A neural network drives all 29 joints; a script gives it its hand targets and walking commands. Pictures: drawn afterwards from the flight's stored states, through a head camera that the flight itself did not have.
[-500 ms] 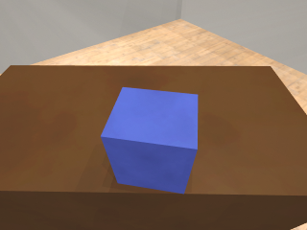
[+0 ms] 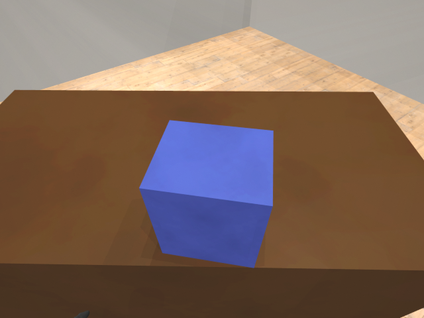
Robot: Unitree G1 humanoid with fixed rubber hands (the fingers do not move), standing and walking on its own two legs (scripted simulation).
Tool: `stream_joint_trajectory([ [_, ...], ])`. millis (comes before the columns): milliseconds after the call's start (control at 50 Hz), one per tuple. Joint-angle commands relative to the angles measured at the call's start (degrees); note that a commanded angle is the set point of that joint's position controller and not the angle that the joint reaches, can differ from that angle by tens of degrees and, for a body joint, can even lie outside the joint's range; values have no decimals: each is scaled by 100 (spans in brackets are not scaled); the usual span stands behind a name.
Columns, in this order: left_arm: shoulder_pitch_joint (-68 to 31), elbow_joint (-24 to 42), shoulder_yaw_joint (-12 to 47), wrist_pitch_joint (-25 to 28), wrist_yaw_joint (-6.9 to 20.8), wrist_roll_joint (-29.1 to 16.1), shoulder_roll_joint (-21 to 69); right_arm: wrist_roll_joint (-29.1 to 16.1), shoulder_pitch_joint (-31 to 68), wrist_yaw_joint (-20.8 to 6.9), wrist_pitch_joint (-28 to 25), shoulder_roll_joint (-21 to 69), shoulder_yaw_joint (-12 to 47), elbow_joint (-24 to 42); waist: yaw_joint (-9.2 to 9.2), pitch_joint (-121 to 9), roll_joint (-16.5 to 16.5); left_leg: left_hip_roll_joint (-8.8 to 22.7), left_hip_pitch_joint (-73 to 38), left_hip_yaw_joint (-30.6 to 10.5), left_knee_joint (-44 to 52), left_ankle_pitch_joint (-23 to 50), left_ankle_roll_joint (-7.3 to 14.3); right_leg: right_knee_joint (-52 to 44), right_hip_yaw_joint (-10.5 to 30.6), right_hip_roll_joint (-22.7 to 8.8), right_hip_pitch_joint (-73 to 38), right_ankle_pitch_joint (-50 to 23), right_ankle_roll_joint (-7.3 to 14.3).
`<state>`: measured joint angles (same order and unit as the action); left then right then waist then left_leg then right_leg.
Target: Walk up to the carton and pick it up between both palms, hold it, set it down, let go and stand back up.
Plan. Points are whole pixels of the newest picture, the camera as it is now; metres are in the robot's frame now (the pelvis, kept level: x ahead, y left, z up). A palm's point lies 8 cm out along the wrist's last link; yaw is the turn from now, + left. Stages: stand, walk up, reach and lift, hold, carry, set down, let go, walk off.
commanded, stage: stand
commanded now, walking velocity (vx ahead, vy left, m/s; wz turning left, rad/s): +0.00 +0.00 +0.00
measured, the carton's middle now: (213, 196) +0.38 +0.03 +0.00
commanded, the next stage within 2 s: none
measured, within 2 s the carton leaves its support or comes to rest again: neither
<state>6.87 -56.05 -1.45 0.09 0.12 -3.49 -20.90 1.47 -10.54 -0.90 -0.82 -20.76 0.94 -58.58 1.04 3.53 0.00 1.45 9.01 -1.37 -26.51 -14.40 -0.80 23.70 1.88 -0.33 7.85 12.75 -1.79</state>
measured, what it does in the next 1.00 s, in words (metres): stands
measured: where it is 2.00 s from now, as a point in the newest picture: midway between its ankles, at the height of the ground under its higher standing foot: outside the picture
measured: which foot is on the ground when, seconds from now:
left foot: down 0.00-1.00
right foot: down 0.00-1.00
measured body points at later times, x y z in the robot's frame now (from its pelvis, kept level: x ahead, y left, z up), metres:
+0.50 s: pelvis +0.00 +0.00 +0.00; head +0.00 +0.01 +0.45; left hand +0.10 +0.30 -0.12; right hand +0.06 -0.30 -0.13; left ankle +0.00 +0.13 -0.74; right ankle +0.00 -0.14 -0.74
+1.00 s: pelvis +0.00 +0.00 +0.00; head +0.00 +0.00 +0.45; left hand +0.10 +0.30 -0.12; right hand +0.06 -0.30 -0.13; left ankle +0.00 +0.13 -0.74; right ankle +0.00 -0.14 -0.74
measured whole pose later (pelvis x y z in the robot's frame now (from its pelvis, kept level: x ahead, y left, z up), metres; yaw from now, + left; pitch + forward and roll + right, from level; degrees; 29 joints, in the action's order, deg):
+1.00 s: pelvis +0.00 +0.00 +0.00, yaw +0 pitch -3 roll -1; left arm 7.0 -58.1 -1.5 0.1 0.1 -3.5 -21.0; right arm 1.5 -10.1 -0.9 -0.9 -20.7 0.9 -59.5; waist 1.0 3.5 0.0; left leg 1.4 8.9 -1.4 -26.3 -14.2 -0.8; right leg 23.7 1.9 -0.3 7.9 12.7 -1.8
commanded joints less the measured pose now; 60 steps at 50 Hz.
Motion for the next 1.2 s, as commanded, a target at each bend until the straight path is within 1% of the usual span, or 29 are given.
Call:
stream_joint_trajectory([
  [0,-251,105,-152,134,-70,439,-1054,-95,456,92,-131,-1213,-307,228,-142,-424,-149,542,94,-448,885,1142,248,-437,466,-605,-232,-866,360],
  [20,-277,79,-102,136,-52,470,-1204,-65,396,112,-91,-1188,-366,106,-88,-567,202,513,18,-477,937,1015,264,-398,454,-610,-376,-1143,430],
  [60,-89,0,-112,202,-65,422,-1077,-20,577,46,-131,-1120,-272,157,-218,-474,-191,566,229,-536,988,923,268,-365,458,-604,-507,-851,351],
  [80,-181,4,-144,167,-17,479,-1241,-69,179,51,-120,-1117,-255,92,-55,-366,128,482,190,-340,959,954,151,-475,445,-577,-410,-901,360],
  [100,-121,-12,-130,149,-38,416,-1208,-1,416,104,-125,-1255,-277,93,-139,-90,-340,517,216,-389,951,779,217,-524,582,-619,-258,-852,380],
  [140,-184,12,-169,169,-97,534,-1213,-19,290,110,-132,-1188,-343,101,-124,-159,230,558,147,-540,1012,912,259,-475,448,-563,-132,-731,386],
  [200,-247,58,-41,129,-72,489,-913,-45,724,101,-76,-1081,-294,255,-170,-208,-66,587,173,-607,993,465,308,-481,414,-561,-123,-431,365],
  [220,-457,94,-26,145,-63,553,-1013,-67,212,125,-49,-1133,-266,69,166,-327,-131,503,20,-380,1014,376,226,-518,516,-586,-93,-597,359],
  [280,-197,1,-64,138,-46,504,-1057,-20,586,88,-57,-1140,-302,152,-117,-272,-64,589,288,-623,1214,188,325,-347,424,-495,-313,-664,318],
  [320,-185,-68,-146,120,-48,480,-1245,-45,337,59,-100,-1196,-279,128,-46,-23,231,553,69,-470,1016,305,245,-487,553,-555,114,-726,366],
  [380,-194,-19,-148,151,-59,468,-1164,12,335,112,-126,-1110,-244,100,-40,-253,-317,543,175,-420,910,725,206,-379,440,-559,-186,-721,362],
  [420,-347,9,-175,196,-40,455,-1116,-53,321,107,-114,-1174,-291,72,-8,-158,159,547,166,-502,1083,684,282,-414,475,-500,-151,-698,362],
  [440,-305,45,-73,165,-50,480,-1102,-46,328,75,-83,-1202,-266,129,89,-390,-71,554,-109,-410,1011,549,268,-438,524,-559,-123,-745,315],
  [460,145,-34,-12,136,5,382,-814,-55,247,127,-108,-1403,-292,16,-141,-528,-450,644,235,-708,1117,31,340,-410,378,-504,-318,-648,315],
  [500,-106,-162,-113,180,-42,488,-1176,-67,468,53,-132,-1162,-250,99,-60,-290,196,562,207,-540,1209,308,261,-470,467,-556,-385,-786,302],
  [520,-219,-74,-112,159,-52,506,-1144,-89,170,82,-110,-1189,-316,95,122,-306,-95,565,38,-506,1039,476,216,-432,469,-542,-162,-989,315],
  [560,-207,-98,-131,146,-44,453,-1038,7,427,97,-172,-932,-214,149,-128,-261,80,546,7,-524,972,1097,252,-366,463,-582,-41,-862,339],
  [600,-340,-109,-101,188,-44,537,-1305,-48,302,103,-75,-1263,-315,18,2,-171,173,574,118,-499,1095,716,264,-370,433,-563,-151,-859,372],
  [680,-193,-125,-76,140,-46,469,-1112,-14,472,123,-145,-1193,-212,202,-159,-286,-268,574,202,-431,996,614,212,-427,521,-557,-246,-806,374],
  [720,-233,-114,-97,131,-73,517,-1160,-47,458,109,-140,-1109,-264,169,-83,-273,177,473,62,-452,1136,570,183,-448,471,-532,-221,-843,397],
  [800,-228,5,-131,88,-23,450,-1112,-45,447,109,-122,-1483,-424,86,-210,-129,-395,618,339,-532,1136,726,249,-411,293,-553,-253,-799,265],
  [820,-322,-99,-176,122,-79,491,-1232,-109,446,110,-155,-1222,-310,114,-21,-66,264,583,320,-590,1164,611,202,-461,370,-558,-98,-820,328],
  [900,-199,-98,-101,177,-7,490,-1051,16,505,150,-83,-1056,-230,91,-139,-243,-189,647,177,-544,982,602,288,-452,493,-537,-141,-658,385],
  [980,-199,-41,-58,122,-18,499,-1065,-70,470,117,-68,-1352,-340,35,-86,-391,149,588,-31,-540,1047,216,249,-533,360,-451,-12,-509,312],
  [1000,-273,-30,-72,151,-44,521,-1086,-95,253,55,-55,-1231,-259,23,1,-99,-199,467,237,-519,1203,190,194,-473,368,-479,33,-139,358],
  [1020,-365,-9,-168,149,-82,521,-1219,-44,574,116,-105,-1176,-266,86,-94,142,277,623,315,-554,1053,224,316,-586,522,-555,158,-351,388],
  [1060,-268,-117,-84,169,-18,480,-1025,-42,354,103,-40,-1278,-342,10,-74,-9,-161,502,169,-412,1077,308,222,-611,510,-492,29,-334,320],
  [1100,-229,-54,-130,192,-85,446,-1184,-66,364,104,-70,-1154,-287,73,-25,-436,459,570,-94,-481,946,836,259,-447,533,-549,-83,-792,323],
  [1180,-316,-146,-93,134,-20,481,-1016,-103,732,69,-103,-1384,-323,123,-241,-6,-58,546,331,-544,984,671,278,-582,430,-575,-129,-684,342],
])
